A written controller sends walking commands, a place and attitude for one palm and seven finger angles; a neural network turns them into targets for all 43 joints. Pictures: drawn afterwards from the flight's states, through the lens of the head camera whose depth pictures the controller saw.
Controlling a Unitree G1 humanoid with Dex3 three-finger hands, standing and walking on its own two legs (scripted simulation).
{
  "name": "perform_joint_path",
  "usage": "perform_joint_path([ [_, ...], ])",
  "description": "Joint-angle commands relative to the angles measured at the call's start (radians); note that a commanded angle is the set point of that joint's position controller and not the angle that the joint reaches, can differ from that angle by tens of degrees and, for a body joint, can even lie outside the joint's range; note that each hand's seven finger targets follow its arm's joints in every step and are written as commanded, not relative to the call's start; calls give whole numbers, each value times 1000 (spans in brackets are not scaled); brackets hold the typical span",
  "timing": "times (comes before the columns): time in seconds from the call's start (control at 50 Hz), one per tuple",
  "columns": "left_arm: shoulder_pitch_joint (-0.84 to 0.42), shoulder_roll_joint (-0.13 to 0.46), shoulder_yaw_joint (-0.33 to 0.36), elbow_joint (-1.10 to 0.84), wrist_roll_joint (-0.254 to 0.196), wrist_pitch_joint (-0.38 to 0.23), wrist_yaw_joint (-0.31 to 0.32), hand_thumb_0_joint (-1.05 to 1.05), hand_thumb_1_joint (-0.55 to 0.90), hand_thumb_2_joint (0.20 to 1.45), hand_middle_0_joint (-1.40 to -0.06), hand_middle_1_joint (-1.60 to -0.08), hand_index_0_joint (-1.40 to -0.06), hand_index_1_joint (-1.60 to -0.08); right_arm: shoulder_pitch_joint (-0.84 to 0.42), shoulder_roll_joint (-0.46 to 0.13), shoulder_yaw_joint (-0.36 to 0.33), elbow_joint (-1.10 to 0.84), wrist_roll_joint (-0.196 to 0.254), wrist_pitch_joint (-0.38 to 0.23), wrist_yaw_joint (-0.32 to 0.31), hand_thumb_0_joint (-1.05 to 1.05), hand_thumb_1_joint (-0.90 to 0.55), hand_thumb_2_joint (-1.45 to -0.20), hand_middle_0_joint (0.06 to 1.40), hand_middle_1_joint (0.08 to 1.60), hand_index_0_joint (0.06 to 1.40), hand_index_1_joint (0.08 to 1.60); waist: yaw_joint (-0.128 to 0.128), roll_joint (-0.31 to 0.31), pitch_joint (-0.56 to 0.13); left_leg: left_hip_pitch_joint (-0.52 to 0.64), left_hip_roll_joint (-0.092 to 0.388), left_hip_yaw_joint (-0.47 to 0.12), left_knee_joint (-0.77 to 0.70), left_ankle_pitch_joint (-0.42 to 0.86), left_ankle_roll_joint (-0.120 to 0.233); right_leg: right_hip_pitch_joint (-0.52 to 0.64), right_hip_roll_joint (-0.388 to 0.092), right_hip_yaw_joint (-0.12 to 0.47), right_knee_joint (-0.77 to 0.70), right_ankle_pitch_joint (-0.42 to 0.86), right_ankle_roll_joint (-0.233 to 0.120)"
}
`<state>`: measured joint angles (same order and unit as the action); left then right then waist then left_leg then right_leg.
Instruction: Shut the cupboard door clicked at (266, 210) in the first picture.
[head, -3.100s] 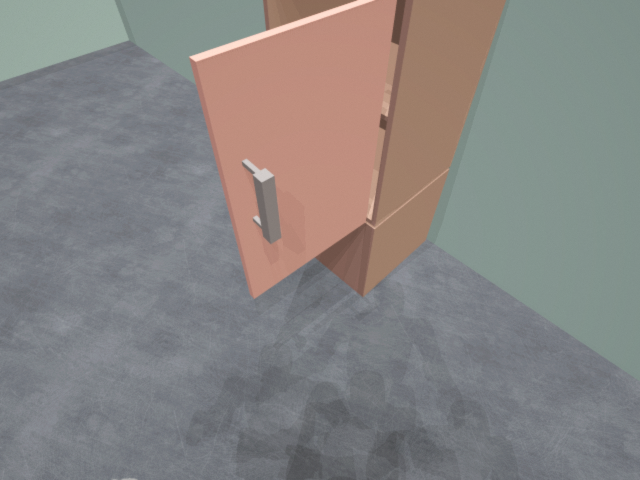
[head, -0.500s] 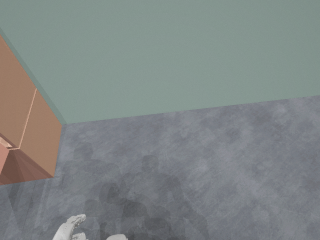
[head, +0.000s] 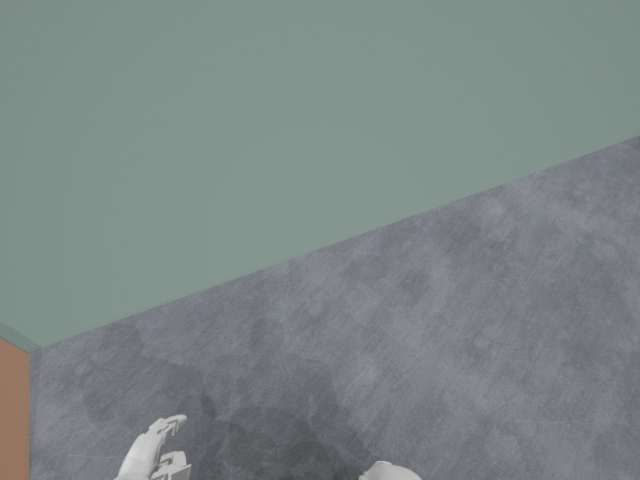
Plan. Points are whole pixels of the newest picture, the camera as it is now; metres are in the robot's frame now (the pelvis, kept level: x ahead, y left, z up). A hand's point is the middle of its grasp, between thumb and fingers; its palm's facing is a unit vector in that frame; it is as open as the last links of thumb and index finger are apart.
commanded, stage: walk to a spot facing it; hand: left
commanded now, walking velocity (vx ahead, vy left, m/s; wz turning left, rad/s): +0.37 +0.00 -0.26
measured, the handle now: out of the picture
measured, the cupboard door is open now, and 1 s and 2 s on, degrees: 87 87 87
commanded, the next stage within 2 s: turn to face it in 0.38 s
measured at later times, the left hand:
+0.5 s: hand (239, 329) +0.36 +0.15 -0.15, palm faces -0.18 -0.96 -0.21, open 7.4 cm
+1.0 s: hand (267, 268) +0.47 +0.11 -0.14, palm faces +0.09 -0.96 -0.27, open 7.3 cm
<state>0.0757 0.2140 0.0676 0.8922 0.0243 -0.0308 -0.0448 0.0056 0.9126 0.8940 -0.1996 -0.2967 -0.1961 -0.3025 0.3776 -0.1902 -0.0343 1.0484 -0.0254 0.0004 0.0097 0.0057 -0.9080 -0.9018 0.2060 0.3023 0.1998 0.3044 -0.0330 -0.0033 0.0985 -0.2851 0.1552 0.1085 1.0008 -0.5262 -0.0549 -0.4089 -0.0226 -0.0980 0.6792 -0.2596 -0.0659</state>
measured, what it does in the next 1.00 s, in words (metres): walks ahead: left foot, then right foot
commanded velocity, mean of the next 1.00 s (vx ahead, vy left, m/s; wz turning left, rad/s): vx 0.14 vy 0.00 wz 0.16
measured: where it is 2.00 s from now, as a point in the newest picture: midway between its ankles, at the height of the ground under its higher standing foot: (376, 378)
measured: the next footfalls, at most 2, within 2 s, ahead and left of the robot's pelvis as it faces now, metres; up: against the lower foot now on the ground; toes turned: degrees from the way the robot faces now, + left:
left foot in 0.22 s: +0.21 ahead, +0.15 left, +0.00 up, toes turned +1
right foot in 0.50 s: +0.30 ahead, -0.16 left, +0.00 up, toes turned -16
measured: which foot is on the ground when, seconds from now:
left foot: up 0.00-0.20, down 0.22-0.48, up 0.50-0.70, down 0.72-0.96, up 0.98-1.00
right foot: down 0.00-0.22, up 0.24-0.48, down 0.50-0.74, up 0.76-0.94, down 0.96-1.00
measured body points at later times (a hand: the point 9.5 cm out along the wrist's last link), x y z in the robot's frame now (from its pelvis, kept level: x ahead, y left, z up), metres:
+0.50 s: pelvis +0.23 -0.03 +0.00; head +0.26 -0.04 +0.45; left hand +0.37 +0.20 -0.13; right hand +0.17 -0.26 -0.15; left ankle +0.17 +0.14 -0.71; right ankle +0.26 -0.14 -0.72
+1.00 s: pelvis +0.38 -0.10 +0.01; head +0.41 -0.11 +0.46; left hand +0.47 +0.16 -0.12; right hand +0.41 -0.34 -0.15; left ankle +0.35 +0.06 -0.70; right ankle +0.35 -0.20 -0.72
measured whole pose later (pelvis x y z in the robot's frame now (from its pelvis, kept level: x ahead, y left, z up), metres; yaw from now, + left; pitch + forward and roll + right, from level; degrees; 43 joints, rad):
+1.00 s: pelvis +0.38 -0.10 +0.01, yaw +5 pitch +1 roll +1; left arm 0.12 0.21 0.06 0.95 0.02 0.00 0.01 0.01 0.92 0.89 -0.20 -0.30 -0.20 -0.30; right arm 0.26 -0.19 -0.05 1.00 -0.02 0.05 -0.01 0.01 -0.92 -0.90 0.21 0.30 0.20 0.30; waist -0.04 0.01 0.05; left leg -0.36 0.03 -0.02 0.77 -0.46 -0.05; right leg -0.26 -0.05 -0.10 0.63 -0.35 -0.01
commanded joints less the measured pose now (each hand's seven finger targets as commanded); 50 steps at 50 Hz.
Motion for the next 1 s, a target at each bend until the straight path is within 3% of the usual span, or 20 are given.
perform_joint_path([
  [0.0,150,147,35,0,-2,-8,45,0,900,900,-200,-300,-200,-300,-148,-106,-40,-134,-7,-44,-5,0,-900,-900,200,300,200,300,56,-174,-84,-344,31,-113,135,107,8,215,-284,438,-474,-179,-157],
  [0.16,137,123,35,53,-9,-19,22,0,900,900,-200,-300,-200,-300,5,-87,-34,-71,-9,-68,-4,0,-900,-900,200,300,200,300,-35,30,-110,211,-69,13,-533,327,13,26,-104,214,-252,-100,-68],
  [0.2,122,32,9,10,-13,-21,13,0,900,900,-200,-300,-200,-300,218,-261,-70,-36,-32,-76,-26,0,-900,-900,200,300,200,300,-121,373,-186,434,334,-556,-764,89,202,-280,72,32,308,-310,25],
  [0.22,36,56,14,-28,-4,-32,10,0,900,900,-200,-300,-200,-300,214,-262,-70,-46,-27,-66,-27,0,-900,-900,200,300,200,300,-124,212,-109,365,383,-630,-790,78,277,-356,5,115,454,-302,16],
  [0.32,3,13,-1,2,0,-12,-13,0,900,900,-200,-300,-200,-300,53,-157,-37,-60,-23,-90,-35,0,-900,-900,200,300,200,300,-20,187,-89,279,180,-87,-690,727,147,-244,-67,58,270,-127,47],
  [0.38,41,15,1,12,0,-5,-20,0,900,900,-200,-300,-200,-300,-3,-177,-47,-62,-16,-72,-28,0,-900,-900,200,300,200,300,-4,174,-113,176,142,21,-638,582,120,13,6,-57,4,-47,43],
  [0.42,180,57,21,53,4,-1,-17,0,900,900,-200,-300,-200,-300,-53,-182,-48,-75,-8,-58,-25,0,-900,-900,200,300,200,300,80,66,-142,37,104,68,-476,478,88,283,42,-72,-103,51,27],
  [0.44,312,135,43,85,8,-6,-5,0,900,900,-200,-300,-200,-300,-93,-155,-40,-97,4,-56,-19,0,-900,-900,200,300,200,300,152,-90,-180,-152,34,135,-242,365,44,502,-68,103,-179,-15,-27],
  [0.46,438,261,75,110,5,-10,14,0,900,900,-200,-300,-200,-300,-146,-78,-24,-150,20,-54,-12,0,-900,-900,200,300,200,300,205,-415,-218,-407,-111,131,88,-96,4,631,-361,569,-369,30,-148],
  [0.48,415,251,65,100,-12,0,35,0,900,900,-200,-300,-200,-300,-186,-111,-32,-161,14,-44,-14,0,-900,-900,200,300,200,300,194,-226,-147,-446,-64,-44,195,-132,19,530,-423,627,-443,15,-216],
  [0.52,244,161,38,67,-4,-2,54,0,900,900,-200,-300,-200,-300,-168,-87,-34,-119,5,-34,-18,0,-900,-900,200,300,200,300,98,-246,-60,-382,4,-107,181,5,18,291,-364,429,-430,26,-173],
  [0.58,140,110,17,56,5,-19,60,0,900,900,-200,-300,-200,-300,-69,-17,-19,-56,7,-16,-11,0,-900,-900,200,300,200,300,13,-166,-89,-155,-15,-74,-69,69,19,165,-306,167,-386,342,-113],
  [0.66,132,99,13,83,-18,-16,58,0,900,900,-200,-300,-200,-300,5,-4,0,-13,0,-26,-7,0,-900,-900,200,300,200,300,0,-50,-132,43,-96,24,-487,436,9,234,-212,-6,-211,390,-16],
  [0.7,178,42,3,70,-23,2,63,0,900,900,-200,-300,-200,-300,58,-131,-25,-21,-8,-33,-15,0,-900,-900,200,300,200,300,-4,258,-187,185,109,-270,-542,927,130,92,-92,-73,32,55,85],
  [0.72,151,35,-5,48,-24,11,69,0,900,900,-200,-300,-200,-300,75,-177,-36,-28,-10,-25,-28,0,-900,-900,200,300,200,300,-23,302,-185,179,232,-421,-586,1079,228,44,-29,-37,167,-345,104],
  [0.8,5,55,1,3,-25,17,60,0,900,900,-200,-300,-200,-300,50,-182,-33,-38,-13,-14,-51,0,-900,-900,200,300,200,300,-39,236,-181,315,178,-390,-508,1374,242,-120,-31,63,237,-352,121],
  [0.88,106,65,14,21,-26,23,57,0,900,900,-200,-300,-200,-300,-94,-204,-53,-93,0,6,-47,0,-900,-900,200,300,200,300,30,156,-212,139,75,-306,-498,950,159,167,8,25,-111,-67,113],
  [0.9,171,99,23,36,-20,19,61,0,900,900,-200,-300,-200,-300,-141,-190,-54,-114,8,12,-43,0,-900,-900,200,300,200,300,65,77,-208,-5,22,-265,-454,691,109,327,-38,56,-252,105,106],
  [0.94,234,244,49,38,-4,21,69,0,900,900,-200,-300,-200,-300,-197,-120,-52,-175,15,24,-21,0,-900,-900,200,300,200,300,99,-324,-139,-261,-156,-70,-68,-110,1,373,-469,376,-404,355,-74],
  [0.98,174,169,35,14,-3,21,83,0,900,900,-200,-300,-200,-300,-244,-99,-58,-165,11,43,-15,0,-900,-900,200,300,200,300,71,-199,-36,-310,-100,-107,168,-54,3,276,-420,293,-362,454,-111],
])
